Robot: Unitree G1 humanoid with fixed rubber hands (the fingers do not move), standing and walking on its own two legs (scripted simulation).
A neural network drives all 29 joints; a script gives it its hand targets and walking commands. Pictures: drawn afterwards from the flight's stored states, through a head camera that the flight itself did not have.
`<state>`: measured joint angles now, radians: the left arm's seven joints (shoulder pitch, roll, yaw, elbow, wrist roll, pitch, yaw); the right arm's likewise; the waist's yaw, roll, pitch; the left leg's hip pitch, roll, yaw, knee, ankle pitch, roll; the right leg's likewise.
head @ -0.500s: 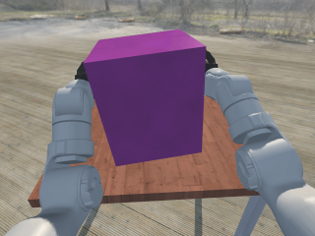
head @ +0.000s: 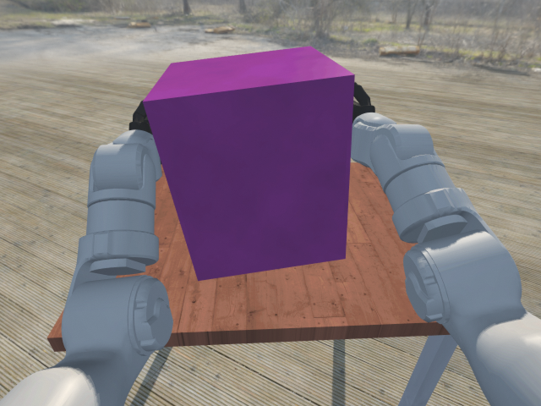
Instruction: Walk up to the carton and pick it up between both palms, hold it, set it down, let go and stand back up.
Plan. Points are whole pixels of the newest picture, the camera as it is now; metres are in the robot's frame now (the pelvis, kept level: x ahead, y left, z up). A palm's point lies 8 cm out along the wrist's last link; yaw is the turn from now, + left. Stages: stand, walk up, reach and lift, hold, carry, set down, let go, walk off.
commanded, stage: hold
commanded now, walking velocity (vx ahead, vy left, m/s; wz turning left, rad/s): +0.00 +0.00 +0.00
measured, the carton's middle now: (256, 158) +0.38 +0.00 +0.28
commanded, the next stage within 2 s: none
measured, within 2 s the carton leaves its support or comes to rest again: neither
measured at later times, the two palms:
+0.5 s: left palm (144, 147) +0.37 +0.16 +0.30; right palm (359, 133) +0.37 -0.14 +0.32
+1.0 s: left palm (145, 145) +0.38 +0.15 +0.30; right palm (361, 132) +0.37 -0.15 +0.32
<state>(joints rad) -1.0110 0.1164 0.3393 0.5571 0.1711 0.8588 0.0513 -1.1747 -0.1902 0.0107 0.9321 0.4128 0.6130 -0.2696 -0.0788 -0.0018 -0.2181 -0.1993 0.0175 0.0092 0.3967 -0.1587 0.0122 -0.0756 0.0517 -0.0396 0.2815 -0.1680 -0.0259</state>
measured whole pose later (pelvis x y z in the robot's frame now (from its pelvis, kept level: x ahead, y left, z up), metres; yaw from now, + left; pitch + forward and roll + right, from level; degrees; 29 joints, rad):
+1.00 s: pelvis +0.00 +0.00 +0.00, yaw -1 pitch -3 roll -2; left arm -1.00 0.10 0.35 0.53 0.19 0.87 0.06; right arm -1.16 -0.20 0.02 0.91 0.43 0.63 -0.27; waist -0.08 0.01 -0.21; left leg -0.18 0.02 0.02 0.40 -0.17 0.02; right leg -0.06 0.05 -0.03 0.28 -0.17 -0.02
